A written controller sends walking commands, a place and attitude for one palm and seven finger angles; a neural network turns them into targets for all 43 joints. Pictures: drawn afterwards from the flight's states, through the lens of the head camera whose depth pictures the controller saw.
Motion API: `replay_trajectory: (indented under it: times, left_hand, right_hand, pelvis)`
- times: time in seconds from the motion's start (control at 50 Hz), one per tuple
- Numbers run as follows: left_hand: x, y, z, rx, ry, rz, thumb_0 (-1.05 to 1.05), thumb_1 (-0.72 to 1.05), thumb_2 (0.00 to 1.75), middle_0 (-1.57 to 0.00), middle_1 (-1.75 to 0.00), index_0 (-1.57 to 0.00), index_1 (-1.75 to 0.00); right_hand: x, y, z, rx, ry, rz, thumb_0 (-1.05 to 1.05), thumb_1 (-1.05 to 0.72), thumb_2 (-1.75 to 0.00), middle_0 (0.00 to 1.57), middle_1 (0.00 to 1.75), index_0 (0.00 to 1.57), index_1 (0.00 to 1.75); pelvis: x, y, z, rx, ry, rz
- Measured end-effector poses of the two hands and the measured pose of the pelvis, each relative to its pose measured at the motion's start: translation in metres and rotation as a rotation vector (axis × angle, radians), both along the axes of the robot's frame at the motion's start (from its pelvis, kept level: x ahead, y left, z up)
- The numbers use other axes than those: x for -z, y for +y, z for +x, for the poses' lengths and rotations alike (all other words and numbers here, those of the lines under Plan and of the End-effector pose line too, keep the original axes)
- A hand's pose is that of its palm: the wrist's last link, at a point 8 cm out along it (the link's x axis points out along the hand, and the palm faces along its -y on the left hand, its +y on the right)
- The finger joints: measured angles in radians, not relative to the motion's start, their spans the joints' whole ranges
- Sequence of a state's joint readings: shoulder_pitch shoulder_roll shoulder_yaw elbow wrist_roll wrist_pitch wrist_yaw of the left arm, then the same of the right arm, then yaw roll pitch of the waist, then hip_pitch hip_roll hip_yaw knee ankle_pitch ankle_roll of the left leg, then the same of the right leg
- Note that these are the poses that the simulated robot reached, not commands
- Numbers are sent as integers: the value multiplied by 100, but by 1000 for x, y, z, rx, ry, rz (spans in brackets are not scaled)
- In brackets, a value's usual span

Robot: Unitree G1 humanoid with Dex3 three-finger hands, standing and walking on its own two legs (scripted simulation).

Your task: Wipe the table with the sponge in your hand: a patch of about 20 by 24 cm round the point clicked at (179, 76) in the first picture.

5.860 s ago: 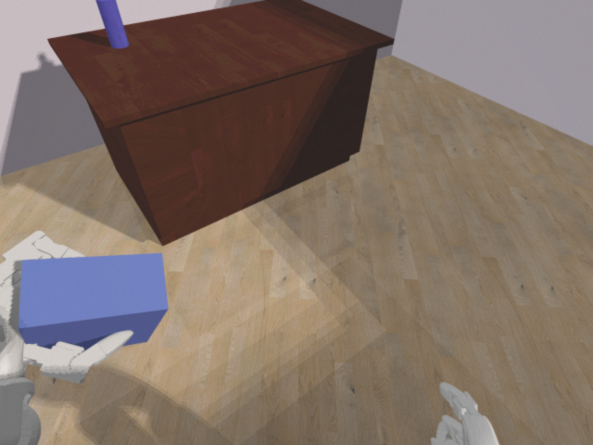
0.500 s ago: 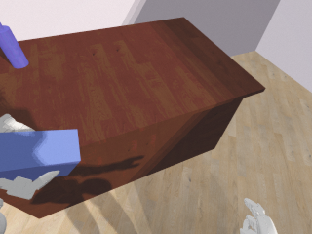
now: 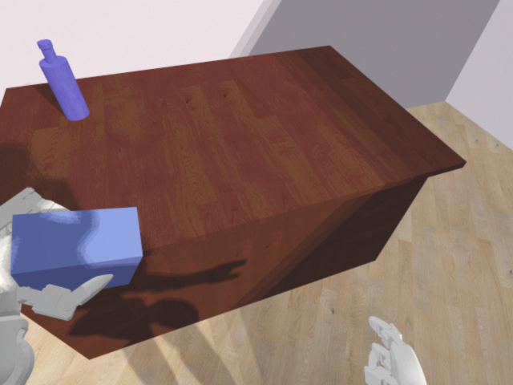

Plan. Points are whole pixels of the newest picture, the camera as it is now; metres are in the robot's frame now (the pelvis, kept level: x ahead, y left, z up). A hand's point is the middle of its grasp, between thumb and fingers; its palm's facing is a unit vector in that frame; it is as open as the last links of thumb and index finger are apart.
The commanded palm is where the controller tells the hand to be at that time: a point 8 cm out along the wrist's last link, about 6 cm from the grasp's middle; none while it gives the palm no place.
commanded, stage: shuffle to correct the standing spot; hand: left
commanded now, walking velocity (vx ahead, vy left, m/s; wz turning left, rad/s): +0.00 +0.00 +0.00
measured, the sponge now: (98, 254) +0.23 +0.22 +0.15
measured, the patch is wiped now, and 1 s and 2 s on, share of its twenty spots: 0.00 0.00 0.00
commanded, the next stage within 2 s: come to a stop and stand still in 0.98 s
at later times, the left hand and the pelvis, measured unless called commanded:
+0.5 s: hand (55, 221) +0.26 +0.28 +0.16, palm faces +0.40 -0.83 -0.38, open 9.7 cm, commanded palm +0.20 +0.32 +0.17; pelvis +0.05 +0.04 -0.02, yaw +1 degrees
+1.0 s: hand (47, 181) +0.32 +0.32 +0.16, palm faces +0.36 -0.81 -0.46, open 9.7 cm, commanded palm +0.26 +0.37 +0.17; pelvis +0.11 +0.08 -0.02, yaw +2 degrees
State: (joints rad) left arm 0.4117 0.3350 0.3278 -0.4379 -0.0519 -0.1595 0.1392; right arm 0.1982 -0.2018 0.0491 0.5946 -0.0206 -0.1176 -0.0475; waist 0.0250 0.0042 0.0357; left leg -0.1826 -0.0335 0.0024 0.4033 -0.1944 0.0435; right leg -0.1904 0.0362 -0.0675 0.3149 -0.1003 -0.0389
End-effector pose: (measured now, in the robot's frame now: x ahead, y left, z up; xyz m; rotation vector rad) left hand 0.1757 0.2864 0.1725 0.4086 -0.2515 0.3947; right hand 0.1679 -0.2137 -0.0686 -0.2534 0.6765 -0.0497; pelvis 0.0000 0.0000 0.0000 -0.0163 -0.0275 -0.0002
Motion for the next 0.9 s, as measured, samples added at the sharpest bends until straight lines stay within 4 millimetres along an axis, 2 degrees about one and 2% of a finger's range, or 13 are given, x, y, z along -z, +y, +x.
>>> replay_trajectory:
  times: [0.18,0.34,0.48,0.56,0.68,0.78,0.84,0.9]
  left_hand:
    - [5,11,7,17,9,1,-1,-46,101,-81,-135,-80,-135]
    - [4,25,22,26,-32,33,-1,-46,101,-81,-135,-80,-135]
    - [2,33,43,36,-48,68,-1,-46,101,-81,-135,-80,-135]
    - [3,37,47,56,-71,84,-1,-46,101,-81,-135,-80,-135]
    - [7,60,49,36,-139,92,-1,-46,101,-81,-135,-80,-135]
    - [-1,74,74,10,-91,88,-1,-46,102,-81,-135,-79,-135]
    - [-10,71,91,35,-68,87,-1,-46,102,-81,-135,-79,-135]
    - [-15,65,102,75,-38,125,-1,-46,102,-81,-135,-79,-135]
  right_hand:
    - [0,-5,2,33,13,-43,1,-90,-90,21,30,21,30]
    - [9,1,15,49,23,-53,1,-90,-90,21,30,21,30]
    - [21,19,40,37,30,-13,1,-90,-90,21,30,21,30]
    - [27,28,54,19,38,0,1,-90,-90,21,30,21,30]
    - [34,43,72,10,60,-38,1,-90,-90,21,30,21,30]
    - [26,68,79,21,54,15,1,-90,-90,21,30,20,30]
    - [19,79,84,11,42,48,1,-90,-90,21,30,21,30]
    - [20,83,93,10,23,64,1,-90,-90,21,30,21,30]
  pelvis:
    - [3,13,7,-2,4,-5]
    - [12,26,27,-11,8,-8]
    - [19,35,44,-18,8,-11]
    - [26,41,50,-37,11,-23]
    - [38,59,62,-29,-11,-5]
    - [22,68,77,-12,-16,15]
    - [13,72,87,-13,-5,5]
    - [13,75,99,-19,4,0]
